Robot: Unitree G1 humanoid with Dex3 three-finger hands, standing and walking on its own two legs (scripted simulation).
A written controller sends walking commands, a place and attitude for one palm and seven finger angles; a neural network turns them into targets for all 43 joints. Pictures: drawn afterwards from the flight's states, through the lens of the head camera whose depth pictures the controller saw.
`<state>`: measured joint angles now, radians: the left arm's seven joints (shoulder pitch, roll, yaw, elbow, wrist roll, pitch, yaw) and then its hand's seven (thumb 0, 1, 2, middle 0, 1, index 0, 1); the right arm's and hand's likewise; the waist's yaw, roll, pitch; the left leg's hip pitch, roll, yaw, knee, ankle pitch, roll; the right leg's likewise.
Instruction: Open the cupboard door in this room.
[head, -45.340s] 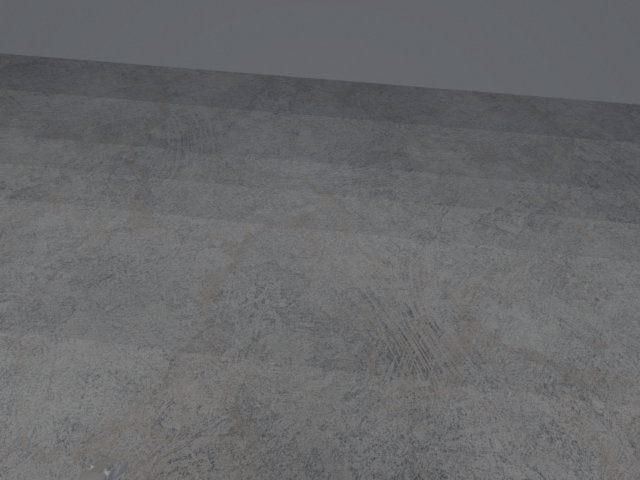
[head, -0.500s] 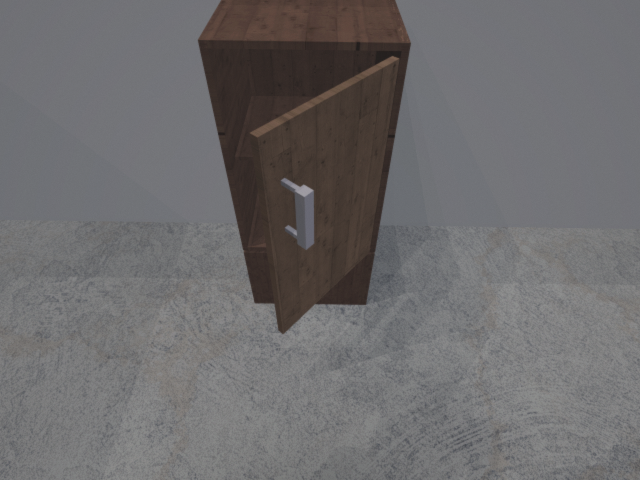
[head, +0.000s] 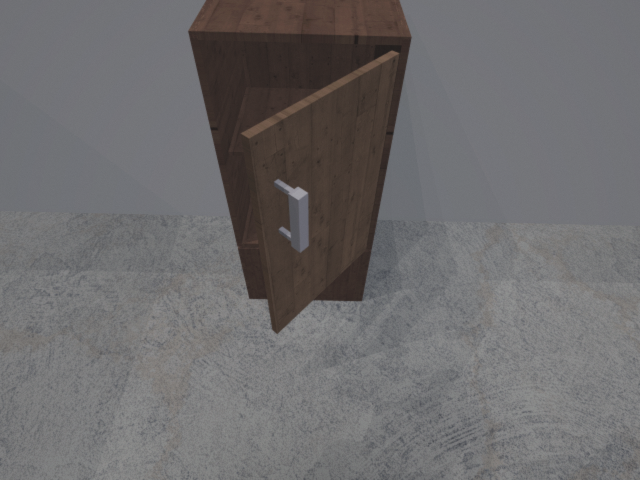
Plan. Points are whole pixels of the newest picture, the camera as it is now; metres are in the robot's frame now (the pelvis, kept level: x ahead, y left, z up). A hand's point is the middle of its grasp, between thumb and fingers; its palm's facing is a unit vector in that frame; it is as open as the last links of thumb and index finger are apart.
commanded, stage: look to check the result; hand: left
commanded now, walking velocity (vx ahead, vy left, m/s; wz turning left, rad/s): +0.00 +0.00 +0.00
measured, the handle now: (290, 215) +0.53 +0.09 -0.02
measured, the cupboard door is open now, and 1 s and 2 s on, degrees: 49 49 49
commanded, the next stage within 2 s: walk to a spot facing it in 0.38 s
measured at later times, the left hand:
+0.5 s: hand out of the picture +0.00 +0.15 -0.18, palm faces +0.05 -0.98 -0.17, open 7.3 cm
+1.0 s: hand out of the picture +0.10 +0.17 -0.17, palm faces -0.15 -0.95 -0.26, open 7.4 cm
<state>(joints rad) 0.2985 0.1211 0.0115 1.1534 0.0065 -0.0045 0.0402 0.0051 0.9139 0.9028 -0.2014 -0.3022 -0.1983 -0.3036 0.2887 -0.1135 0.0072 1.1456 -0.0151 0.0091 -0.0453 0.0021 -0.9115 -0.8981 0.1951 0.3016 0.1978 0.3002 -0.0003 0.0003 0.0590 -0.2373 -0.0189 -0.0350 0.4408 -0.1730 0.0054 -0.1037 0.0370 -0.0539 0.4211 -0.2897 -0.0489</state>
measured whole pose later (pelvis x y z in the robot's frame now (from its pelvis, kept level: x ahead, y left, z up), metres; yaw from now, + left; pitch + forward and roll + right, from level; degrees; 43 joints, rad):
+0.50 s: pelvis +0.02 -0.01 +0.00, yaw +0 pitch -2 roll +0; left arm 0.29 0.12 0.01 1.15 0.01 -0.01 0.04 0.00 0.91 0.90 -0.20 -0.30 -0.20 -0.30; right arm 0.26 -0.13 0.01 1.16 -0.01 0.01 -0.05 0.01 -0.92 -0.90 0.20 0.30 0.20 0.30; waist 0.00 -0.01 0.05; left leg -0.20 -0.01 -0.04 0.43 -0.20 -0.01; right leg -0.06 0.05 -0.05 0.39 -0.30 -0.06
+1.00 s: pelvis +0.01 -0.02 -0.01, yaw -13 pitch +0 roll +1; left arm 0.18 0.20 0.09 0.99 0.02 0.05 -0.01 0.01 0.91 0.90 -0.20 -0.30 -0.20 -0.30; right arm 0.22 -0.18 -0.04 1.00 -0.04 0.02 -0.05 0.00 -0.91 -0.90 0.20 0.30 0.20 0.30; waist 0.02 0.02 0.11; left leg -0.25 0.11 0.16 0.55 -0.28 -0.03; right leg -0.34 0.01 -0.03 0.82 -0.49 -0.02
